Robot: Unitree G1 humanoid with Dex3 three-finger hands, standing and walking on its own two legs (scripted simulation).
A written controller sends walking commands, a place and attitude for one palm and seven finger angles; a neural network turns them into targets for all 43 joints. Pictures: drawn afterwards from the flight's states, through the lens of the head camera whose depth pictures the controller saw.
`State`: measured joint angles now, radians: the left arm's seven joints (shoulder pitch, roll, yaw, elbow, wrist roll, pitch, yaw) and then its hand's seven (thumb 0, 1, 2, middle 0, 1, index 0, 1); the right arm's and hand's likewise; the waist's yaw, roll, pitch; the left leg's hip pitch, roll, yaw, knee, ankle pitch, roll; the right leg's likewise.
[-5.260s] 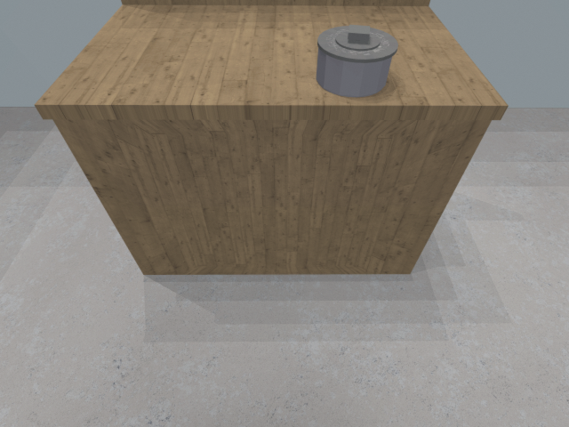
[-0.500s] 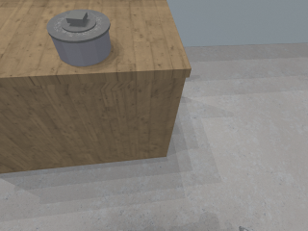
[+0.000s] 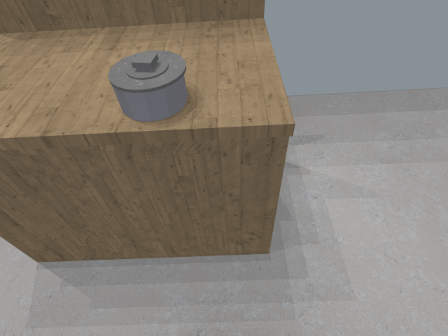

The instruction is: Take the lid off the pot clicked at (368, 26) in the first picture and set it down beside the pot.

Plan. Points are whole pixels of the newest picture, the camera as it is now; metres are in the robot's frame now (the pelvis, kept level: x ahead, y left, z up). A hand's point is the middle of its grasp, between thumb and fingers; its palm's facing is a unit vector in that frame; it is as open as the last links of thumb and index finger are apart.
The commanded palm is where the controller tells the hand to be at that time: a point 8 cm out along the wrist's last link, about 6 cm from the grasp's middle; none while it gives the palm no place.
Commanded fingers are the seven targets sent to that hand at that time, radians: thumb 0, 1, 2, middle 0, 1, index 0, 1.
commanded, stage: take the last steps up to it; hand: left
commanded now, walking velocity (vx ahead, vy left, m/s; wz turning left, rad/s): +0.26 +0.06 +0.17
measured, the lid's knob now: (145, 60) +0.68 +0.22 +0.16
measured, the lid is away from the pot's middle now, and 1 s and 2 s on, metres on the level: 0.00 0.00 0.00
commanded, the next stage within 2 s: come to a stop and stand still in 0.54 s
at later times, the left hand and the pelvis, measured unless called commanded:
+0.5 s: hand out of the picture -0.01 +0.19 -0.16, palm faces +0.22 -0.96 -0.16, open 7.4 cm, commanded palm none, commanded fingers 0.00 0.90 0.90 -0.20 -0.30 -0.20 -0.30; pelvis +0.11 +0.06 +0.00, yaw +5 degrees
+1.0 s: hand (125, 276) +0.27 +0.26 -0.16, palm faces +0.08 -0.97 -0.23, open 7.4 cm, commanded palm none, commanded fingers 0.00 0.90 0.90 -0.20 -0.30 -0.20 -0.30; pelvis +0.20 +0.07 +0.01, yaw +4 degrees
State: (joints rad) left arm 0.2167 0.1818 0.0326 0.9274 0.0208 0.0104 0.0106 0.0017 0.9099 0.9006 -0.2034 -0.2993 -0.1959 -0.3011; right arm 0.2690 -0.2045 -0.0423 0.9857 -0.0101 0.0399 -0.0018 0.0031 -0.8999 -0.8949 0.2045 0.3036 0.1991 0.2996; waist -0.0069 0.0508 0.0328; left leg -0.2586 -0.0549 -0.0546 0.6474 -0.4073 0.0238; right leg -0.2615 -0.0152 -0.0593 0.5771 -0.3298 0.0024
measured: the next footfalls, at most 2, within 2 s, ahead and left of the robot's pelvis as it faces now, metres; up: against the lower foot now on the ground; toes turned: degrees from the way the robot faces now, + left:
left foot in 0.50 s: +0.18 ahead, +0.17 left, +0.00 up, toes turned +10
right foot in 1.04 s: +0.27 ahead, -0.04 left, +0.00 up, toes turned +1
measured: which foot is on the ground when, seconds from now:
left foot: up 0.00-0.48, down 0.50-1.00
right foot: down 0.00-0.50, up 0.52-1.00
